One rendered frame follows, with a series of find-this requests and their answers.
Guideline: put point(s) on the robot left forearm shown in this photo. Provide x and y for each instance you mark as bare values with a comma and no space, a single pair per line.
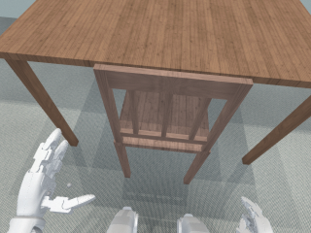
26,224

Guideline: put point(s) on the chair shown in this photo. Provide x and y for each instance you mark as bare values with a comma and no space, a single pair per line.
167,110

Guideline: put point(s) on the left robot hand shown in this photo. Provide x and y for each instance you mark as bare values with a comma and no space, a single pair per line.
32,198

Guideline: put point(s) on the robot thigh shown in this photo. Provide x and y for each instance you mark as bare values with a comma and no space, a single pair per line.
191,224
125,221

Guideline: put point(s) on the table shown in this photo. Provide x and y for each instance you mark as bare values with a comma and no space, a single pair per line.
268,41

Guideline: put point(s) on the right robot hand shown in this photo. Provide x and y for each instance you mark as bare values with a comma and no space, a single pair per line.
256,222

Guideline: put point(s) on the right robot thigh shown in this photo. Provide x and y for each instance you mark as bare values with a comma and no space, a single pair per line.
191,224

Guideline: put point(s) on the left robot thigh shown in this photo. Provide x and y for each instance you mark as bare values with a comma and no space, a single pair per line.
125,221

